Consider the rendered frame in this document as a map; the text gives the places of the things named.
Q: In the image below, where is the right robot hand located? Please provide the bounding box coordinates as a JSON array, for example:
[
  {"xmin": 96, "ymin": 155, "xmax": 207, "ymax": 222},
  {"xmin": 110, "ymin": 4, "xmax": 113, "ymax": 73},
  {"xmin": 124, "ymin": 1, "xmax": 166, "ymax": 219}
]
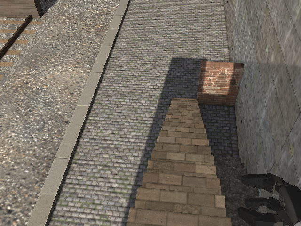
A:
[{"xmin": 237, "ymin": 172, "xmax": 301, "ymax": 226}]

